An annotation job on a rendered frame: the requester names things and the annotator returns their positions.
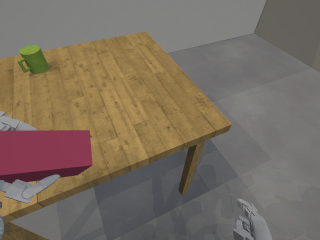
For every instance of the table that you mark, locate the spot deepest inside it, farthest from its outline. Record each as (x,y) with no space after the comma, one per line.
(138,104)

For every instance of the sponge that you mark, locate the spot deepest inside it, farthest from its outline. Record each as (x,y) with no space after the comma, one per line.
(32,155)

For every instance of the left robot hand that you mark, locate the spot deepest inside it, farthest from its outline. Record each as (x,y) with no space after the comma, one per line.
(20,190)

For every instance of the right robot hand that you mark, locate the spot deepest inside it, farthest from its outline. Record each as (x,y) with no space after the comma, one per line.
(255,228)

